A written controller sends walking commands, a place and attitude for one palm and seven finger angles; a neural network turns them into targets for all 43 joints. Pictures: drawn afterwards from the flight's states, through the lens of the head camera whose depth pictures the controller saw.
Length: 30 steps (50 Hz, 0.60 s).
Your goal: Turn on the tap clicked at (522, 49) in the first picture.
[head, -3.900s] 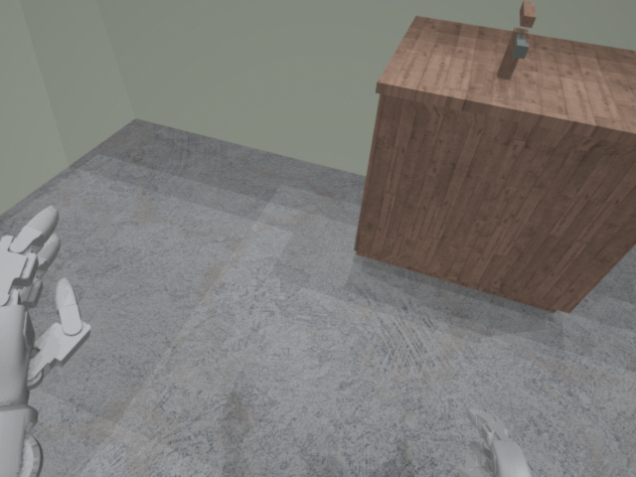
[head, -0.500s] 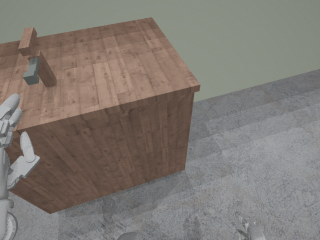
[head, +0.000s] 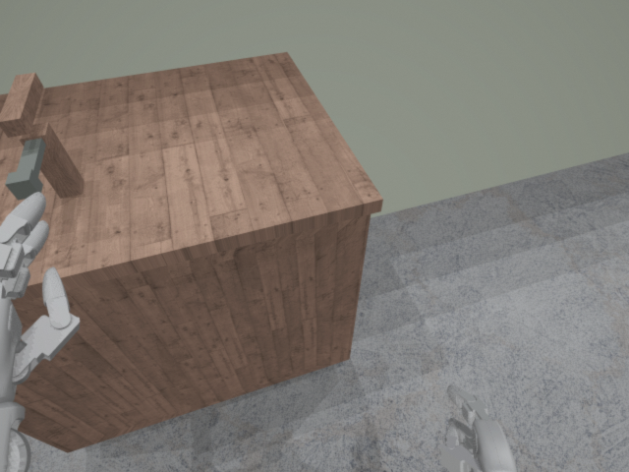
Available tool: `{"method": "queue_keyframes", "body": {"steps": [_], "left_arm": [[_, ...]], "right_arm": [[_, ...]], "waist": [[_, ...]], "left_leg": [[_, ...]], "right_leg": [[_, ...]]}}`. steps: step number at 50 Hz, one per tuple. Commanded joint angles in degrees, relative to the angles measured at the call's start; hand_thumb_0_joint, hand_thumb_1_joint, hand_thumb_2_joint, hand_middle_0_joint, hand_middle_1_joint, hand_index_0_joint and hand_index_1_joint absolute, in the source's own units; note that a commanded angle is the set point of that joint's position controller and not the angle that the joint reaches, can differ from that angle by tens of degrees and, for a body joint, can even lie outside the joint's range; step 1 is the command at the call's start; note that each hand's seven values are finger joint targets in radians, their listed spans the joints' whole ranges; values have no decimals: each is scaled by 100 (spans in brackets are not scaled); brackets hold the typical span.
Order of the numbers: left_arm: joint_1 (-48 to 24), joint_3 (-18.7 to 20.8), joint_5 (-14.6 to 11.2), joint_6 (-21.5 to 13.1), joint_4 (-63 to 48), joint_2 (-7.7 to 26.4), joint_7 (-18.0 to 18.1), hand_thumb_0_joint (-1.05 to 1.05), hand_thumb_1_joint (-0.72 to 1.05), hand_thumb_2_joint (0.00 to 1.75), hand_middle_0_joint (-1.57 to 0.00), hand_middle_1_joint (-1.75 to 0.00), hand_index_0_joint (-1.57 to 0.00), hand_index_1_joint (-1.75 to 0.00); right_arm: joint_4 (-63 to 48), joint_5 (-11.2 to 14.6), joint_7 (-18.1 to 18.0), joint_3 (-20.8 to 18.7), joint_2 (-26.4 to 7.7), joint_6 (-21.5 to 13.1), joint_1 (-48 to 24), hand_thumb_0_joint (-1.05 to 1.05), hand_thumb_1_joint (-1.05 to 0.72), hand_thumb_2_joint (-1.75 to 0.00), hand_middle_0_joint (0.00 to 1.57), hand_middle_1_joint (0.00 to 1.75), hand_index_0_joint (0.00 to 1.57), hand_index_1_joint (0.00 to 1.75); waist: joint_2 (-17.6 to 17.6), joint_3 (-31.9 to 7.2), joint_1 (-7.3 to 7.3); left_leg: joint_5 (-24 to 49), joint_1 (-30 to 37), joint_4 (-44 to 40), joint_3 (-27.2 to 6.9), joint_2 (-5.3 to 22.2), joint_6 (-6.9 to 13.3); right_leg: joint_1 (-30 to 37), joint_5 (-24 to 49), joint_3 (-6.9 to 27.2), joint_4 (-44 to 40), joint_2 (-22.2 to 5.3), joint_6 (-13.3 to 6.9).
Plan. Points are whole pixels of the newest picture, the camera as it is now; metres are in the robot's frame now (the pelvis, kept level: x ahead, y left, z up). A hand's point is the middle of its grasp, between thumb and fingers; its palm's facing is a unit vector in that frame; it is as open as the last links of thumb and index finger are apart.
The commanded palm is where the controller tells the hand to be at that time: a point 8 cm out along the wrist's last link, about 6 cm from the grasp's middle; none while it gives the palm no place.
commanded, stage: come to a stop and stand still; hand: left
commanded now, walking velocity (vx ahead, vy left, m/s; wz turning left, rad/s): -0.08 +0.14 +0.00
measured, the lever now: (24, 184) +0.42 +0.42 +0.14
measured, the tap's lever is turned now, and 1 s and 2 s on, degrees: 0 0 0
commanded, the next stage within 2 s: look again from close up in 1.74 s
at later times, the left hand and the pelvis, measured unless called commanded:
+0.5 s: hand (15, 349) +0.19 +0.28 +0.16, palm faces +0.32 -0.88 -0.35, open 7.4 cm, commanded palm +0.13 +0.33 +0.18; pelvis -0.04 +0.05 +0.00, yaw -2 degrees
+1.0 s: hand (18, 307) +0.23 +0.30 +0.16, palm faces +0.40 -0.85 -0.35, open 7.4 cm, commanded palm +0.16 +0.33 +0.18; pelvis +0.00 +0.05 +0.01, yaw -1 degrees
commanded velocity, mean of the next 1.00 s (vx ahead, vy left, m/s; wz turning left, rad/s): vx -0.01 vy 0.01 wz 0.00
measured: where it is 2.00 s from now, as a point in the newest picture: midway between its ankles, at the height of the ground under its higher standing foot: outside the picture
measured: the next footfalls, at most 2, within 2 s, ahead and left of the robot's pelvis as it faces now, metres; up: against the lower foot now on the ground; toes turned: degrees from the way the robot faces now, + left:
none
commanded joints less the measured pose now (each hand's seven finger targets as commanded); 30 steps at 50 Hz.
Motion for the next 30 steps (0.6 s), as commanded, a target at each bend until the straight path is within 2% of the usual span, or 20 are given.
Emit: {"method": "queue_keyframes", "body": {"steps": [1, 4, 7, 8, 9, 10, 11, 12, 13, 14, 15, 16, 17, 19, 20, 21, 24, 25, 27, 30], "left_arm": [[-559, 833, 18, -279, -926, 1082, 193, 0, 90, 90, -20, -30, -20, -30], [-307, 843, 90, -273, -878, 1019, 210, 0, 90, 90, -20, -30, -20, -30], [-220, 762, 81, -239, -1234, 990, 231, 0, 90, 90, -20, -30, -20, -30], [-233, 772, 61, -246, -1364, 1030, 245, 0, 90, 90, -20, -30, -20, -30], [-227, 739, 52, -265, -1493, 1045, 237, 0, 90, 90, -20, -30, -20, -30], [-5847, 2687, 149, -940, -1927, 5086, 277, 0, 90, 90, -20, -30, -20, -30], [-3552, 1938, 84, -712, 379, 2127, 138, 0, 90, 90, -20, -30, -20, -30], [-2828, 1443, -73, -725, 911, 1838, 55, 0, 90, 90, -20, -30, -20, -30], [-2685, 1319, -2, -887, 538, 1864, -7, 0, 90, 90, -20, -30, -20, -30], [-2039, 782, -68, -933, 364, 1320, -106, 0, 90, 90, -20, -30, -20, -30], [-1625, 531, -159, -962, 216, 954, -189, 0, 90, 90, -20, -30, -20, -30], [-1191, 398, -130, -944, -19, 812, -214, 0, 90, 90, -20, -30, -20, -30], [-1146, 210, -153, -909, -591, 655, -222, 0, 90, 90, -20, -30, -20, -30], [-971, 458, -42, -830, -808, 847, -146, 0, 90, 90, -20, -30, -20, -30], [-1112, 792, -17, -829, -958, 1177, -72, 0, 90, 90, -20, -30, -20, -30], [-1098, 819, 37, -842, -905, 1062, -54, 0, 90, 90, -20, -30, -20, -30], [-1111, 1124, 75, -806, -843, 1221, 1, 0, 90, 90, -20, -30, -20, -30], [-1353, 1292, 75, -802, -990, 1464, 22, 0, 90, 90, -20, -30, -20, -30], [-1339, 1091, 77, -780, -933, 1174, 5, 0, 90, 90, -20, -30, -20, -30], [-1296, 929, 71, -741, -1034, 1044, -2, 0, 90, 90, -20, -30, -20, -30]], "right_arm": [[-720, -6, -128, -264, -565, -193, -407, 0, -90, -90, 20, 30, 20, 30], [-769, -42, -199, -229, -565, -46, -514, 0, -90, -90, 20, 30, 20, 30], [-805, -50, -213, -320, -667, 44, -413, 0, -90, -90, 20, 30, 20, 30], [-835, -37, -224, -364, -742, 50, -396, 0, -90, -90, 20, 30, 20, 30], [-913, -13, -225, -423, -866, 30, -450, 0, -90, -90, 20, 30, 20, 30], [-1211, 132, -516, 246, -941, -229, 177, 0, -90, -90, 20, 30, 20, 30], [-998, 158, -300, -58, -432, -398, -334, 0, -90, -90, 20, 30, 20, 30], [-927, -3, -107, -138, -858, -448, -223, 0, -90, -90, 20, 30, 20, 30], [-926, -71, 5, -268, -999, -517, 2, 0, -90, -90, 20, 30, 20, 30], [-972, -43, 100, -244, -963, -592, -27, 0, -90, -90, 20, 30, 20, 30], [-989, -31, 215, -281, -983, -663, -20, 0, -90, -90, 20, 30, 20, 30], [-1031, 5, 266, -285, -976, -662, -30, 0, -90, -90, 20, 30, 20, 30], [-1051, 14, 295, -283, -993, -681, -178, 0, -90, -90, 20, 30, 20, 30], [-1000, -19, 241, -284, -1051, -712, -316, 0, -90, -90, 20, 30, 20, 30], [-1019, -33, 211, -272, -1122, -728, -390, 0, -90, -90, 20, 30, 20, 30], [-1003, -34, 190, -252, -1051, -748, -410, 0, -90, -90, 20, 30, 20, 30], [-1006, -81, 131, -273, -965, -721, -421, 0, -90, -90, 20, 30, 20, 30], [-1006, -119, 113, -265, -995, -702, -420, 0, -90, -90, 20, 30, 20, 30], [-1008, -131, 103, -259, -932, -718, -431, 0, -90, -90, 20, 30, 20, 30], [-959, -148, 126, -258, -961, -762, -460, 0, -90, -90, 20, 30, 20, 30]], "waist": [[-1133, -1086, -20], [-1032, -1183, 30], [-703, -1303, -16], [-431, -1307, -12], [25, -1234, 60], [378, 29, -238], [343, -347, 143], [781, -98, 219], [546, -327, 203], [194, -461, 223], [13, -697, 239], [-130, -724, 225], [-6, -570, 196], [405, -320, 184], [678, -292, 225], [571, -360, 204], [540, -520, 187], [739, -579, 189], [745, -634, 165], [521, -788, 167]], "left_leg": [[-960, -622, 892, -444, -296, 13], [-525, -439, 279, -274, -390, 38], [719, 322, -924, -203, -307, 63], [1731, 599, -1145, -335, -30, 143], [2158, 690, -1200, -622, 338, 247], [-355, -925, -1480, -660, 84, 339], [-489, -646, -1098, -492, 260, 331], [-826, -698, -1142, -475, -16, 317], [-931, -662, -822, -401, -211, 233], [-830, -305, -557, -325, -403, 244], [-632, 2, -524, -293, -460, 242], [-584, 164, -607, -241, -402, 218], [-669, 249, -853, -298, -367, 205], [-1231, -169, -1666, -547, -120, 213], [-1499, -467, -2091, -738, 10, 214], [-1624, -723, -2284, -836, 156, 262], [-1386, -582, -2324, -775, 234, 271], [-1339, -468, -2435, -830, 236, 225], [-1154, -275, -2337, -808, 256, 232], [-653, 83, -2204, -790, 161, 138]], "right_leg": [[1132, 4610, 1672, -630, -1893, -527], [1347, 4469, 1160, -457, -1597, -343], [1085, 3342, 1008, -276, -1316, -151], [860, 2605, 880, -188, -1072, 17], [530, 1568, 871, -225, -791, 128], [439, -501, 649, -149, -336, 588], [-373, -1308, 335, -231, -435, 277], [-69, -799, 657, -533, -365, 71], [12, -544, 1051, -859, -546, -33], [-128, -736, 1347, -1075, -756, -128], [-109, -768, 1356, -1091, -769, -175], [-206, -927, 1291, -1117, -766, -136], [-375, -1146, 1200, -1160, -652, -82], [-189, -1173, 791, -935, -261, 125], [137, -898, 615, -640, -86, 194], [464, -522, 416, -345, -40, 239], [633, -135, 361, -173, -40, 263], [566, -171, 351, -132, -1, 261], [551, 2, 367, -215, -61, 238], [541, 212, 453, -447, -87, 199]]}}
